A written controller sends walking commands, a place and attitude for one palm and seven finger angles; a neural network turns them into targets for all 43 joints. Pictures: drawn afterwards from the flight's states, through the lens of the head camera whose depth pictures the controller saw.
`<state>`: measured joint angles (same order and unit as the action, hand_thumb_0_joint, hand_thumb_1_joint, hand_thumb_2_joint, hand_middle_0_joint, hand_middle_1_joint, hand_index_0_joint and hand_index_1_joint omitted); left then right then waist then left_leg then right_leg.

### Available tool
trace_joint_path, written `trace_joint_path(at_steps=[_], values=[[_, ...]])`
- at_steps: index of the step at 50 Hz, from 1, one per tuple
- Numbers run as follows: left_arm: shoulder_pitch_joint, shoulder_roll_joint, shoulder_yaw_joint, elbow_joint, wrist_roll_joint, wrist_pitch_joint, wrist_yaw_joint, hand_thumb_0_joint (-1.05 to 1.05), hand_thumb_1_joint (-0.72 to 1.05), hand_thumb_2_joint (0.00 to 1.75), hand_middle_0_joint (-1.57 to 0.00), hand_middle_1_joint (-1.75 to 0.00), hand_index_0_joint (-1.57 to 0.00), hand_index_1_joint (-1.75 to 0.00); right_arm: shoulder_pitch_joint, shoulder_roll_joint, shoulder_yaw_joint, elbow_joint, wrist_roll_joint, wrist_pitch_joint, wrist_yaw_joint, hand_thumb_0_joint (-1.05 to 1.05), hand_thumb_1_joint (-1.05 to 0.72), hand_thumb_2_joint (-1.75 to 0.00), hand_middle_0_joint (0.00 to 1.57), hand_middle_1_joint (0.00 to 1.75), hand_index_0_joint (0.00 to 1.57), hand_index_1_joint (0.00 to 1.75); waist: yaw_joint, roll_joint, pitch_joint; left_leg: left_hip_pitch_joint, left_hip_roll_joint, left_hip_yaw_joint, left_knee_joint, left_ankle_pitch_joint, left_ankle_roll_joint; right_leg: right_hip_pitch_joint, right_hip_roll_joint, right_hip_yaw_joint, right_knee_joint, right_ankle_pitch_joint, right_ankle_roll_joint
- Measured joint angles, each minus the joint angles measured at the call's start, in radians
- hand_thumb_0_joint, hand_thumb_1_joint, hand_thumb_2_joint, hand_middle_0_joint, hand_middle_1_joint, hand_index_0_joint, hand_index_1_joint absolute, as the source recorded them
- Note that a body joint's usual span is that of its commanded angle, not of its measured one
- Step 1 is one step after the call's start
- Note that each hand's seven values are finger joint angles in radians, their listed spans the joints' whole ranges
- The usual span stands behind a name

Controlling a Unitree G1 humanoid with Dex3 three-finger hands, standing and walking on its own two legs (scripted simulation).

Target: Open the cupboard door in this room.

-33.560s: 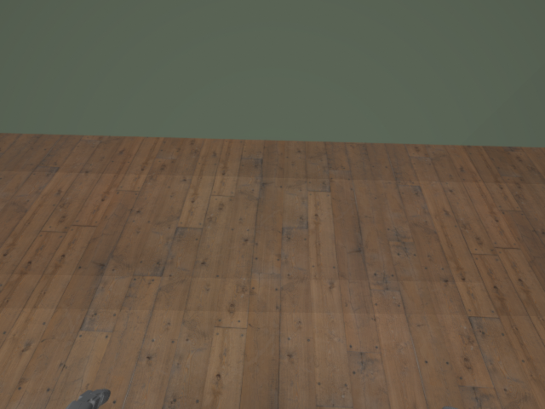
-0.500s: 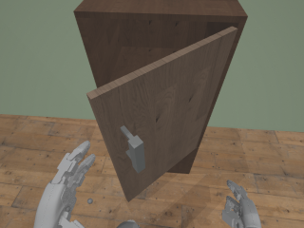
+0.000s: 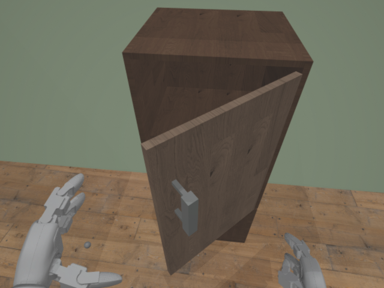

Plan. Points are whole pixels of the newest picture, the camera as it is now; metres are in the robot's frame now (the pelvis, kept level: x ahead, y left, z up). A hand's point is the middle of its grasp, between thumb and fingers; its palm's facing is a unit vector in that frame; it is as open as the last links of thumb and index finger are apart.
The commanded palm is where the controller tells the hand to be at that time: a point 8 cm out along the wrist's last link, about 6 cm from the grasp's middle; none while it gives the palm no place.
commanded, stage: draw the hand back to the body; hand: left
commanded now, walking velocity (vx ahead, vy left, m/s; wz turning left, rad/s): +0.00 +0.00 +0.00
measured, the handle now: (183, 207) +0.27 +0.05 +0.06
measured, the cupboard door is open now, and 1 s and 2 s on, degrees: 43 43 43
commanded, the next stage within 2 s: step back with the hand held close in 0.92 s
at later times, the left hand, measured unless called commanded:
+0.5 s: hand (42, 198) +0.19 +0.24 +0.19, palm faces +0.41 -0.82 -0.40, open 9.6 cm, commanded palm +0.14 +0.29 +0.21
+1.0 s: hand (55, 190) +0.20 +0.22 +0.20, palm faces +0.44 -0.81 -0.40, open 7.4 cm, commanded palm +0.15 +0.27 +0.21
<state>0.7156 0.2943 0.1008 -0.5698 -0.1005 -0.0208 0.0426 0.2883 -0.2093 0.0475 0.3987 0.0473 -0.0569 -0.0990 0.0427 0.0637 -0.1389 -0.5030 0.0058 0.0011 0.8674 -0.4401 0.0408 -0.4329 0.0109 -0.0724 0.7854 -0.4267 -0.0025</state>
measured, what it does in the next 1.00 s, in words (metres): stands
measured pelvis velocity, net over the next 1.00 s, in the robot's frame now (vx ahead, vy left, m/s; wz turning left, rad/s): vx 0.01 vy -0.03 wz -0.01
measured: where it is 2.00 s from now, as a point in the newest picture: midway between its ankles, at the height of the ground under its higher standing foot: outside the picture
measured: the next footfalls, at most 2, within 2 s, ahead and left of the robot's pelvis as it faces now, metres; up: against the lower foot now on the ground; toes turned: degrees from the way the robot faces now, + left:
none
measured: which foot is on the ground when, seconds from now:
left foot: down 0.00-1.00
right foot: down 0.00-1.00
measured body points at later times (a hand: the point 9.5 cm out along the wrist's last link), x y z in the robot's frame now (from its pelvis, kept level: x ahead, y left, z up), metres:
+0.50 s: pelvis +0.01 +0.00 +0.03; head -0.01 -0.02 +0.48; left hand +0.16 +0.29 +0.21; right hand +0.19 -0.22 -0.04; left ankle +0.00 +0.09 -0.70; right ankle -0.01 -0.12 -0.70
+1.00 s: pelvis +0.01 -0.03 +0.04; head -0.01 -0.06 +0.49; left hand +0.17 +0.26 +0.22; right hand +0.21 -0.25 -0.04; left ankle +0.00 +0.09 -0.70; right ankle -0.01 -0.12 -0.70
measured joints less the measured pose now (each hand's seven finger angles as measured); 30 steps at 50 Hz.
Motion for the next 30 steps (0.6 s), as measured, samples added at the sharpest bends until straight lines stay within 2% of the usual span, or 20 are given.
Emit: trace_joint_path(at_steps=[4,10,20,30], values=[[-0.012,0.014,0.002,0.009,0.033,0.031,0.051,-0.01,-0.19,0.43,-0.16,-0.30,-0.16,-0.30,-0.003,0.003,0.013,0.024,-0.008,-0.002,-0.009,0.01,-0.91,-0.90,0.21,0.30,0.20,0.30,0.006,-0.001,0.024,0.060,-0.009,0.007,-0.064,0.029,0.005,0.057,-0.008,0.007,-0.058,0.027,0.005],[-0.064,0.039,0.047,0.025,0.045,0.037,0.085,-0.01,0.01,0.52,-0.17,-0.30,-0.17,-0.30,-0.011,0.003,0.028,0.080,-0.016,-0.023,-0.009,0.01,-0.91,-0.90,0.21,0.30,0.20,0.30,0.013,-0.002,0.059,0.153,-0.020,0.012,-0.155,0.067,0.008,0.146,-0.017,0.012,-0.142,0.062,0.010],[-0.160,0.047,0.139,0.078,0.038,0.006,0.088,0.00,0.36,0.67,-0.19,-0.30,-0.18,-0.30,-0.047,-0.004,0.020,0.155,-0.027,-0.045,0.008,0.01,-0.91,-0.90,0.21,0.30,0.20,0.30,0.016,-0.006,0.105,0.280,-0.027,0.024,-0.294,0.126,0.004,0.258,-0.020,0.026,-0.259,0.113,0.007],[-0.234,0.071,0.238,0.111,0.026,-0.020,0.087,0.01,0.70,0.81,-0.20,-0.30,-0.20,-0.30,-0.076,-0.022,-0.006,0.198,-0.033,-0.052,0.015,0.01,-0.91,-0.90,0.21,0.30,0.20,0.30,0.026,-0.003,0.134,0.348,-0.018,0.020,-0.380,0.164,-0.012,0.322,-0.008,0.023,-0.337,0.146,-0.007]])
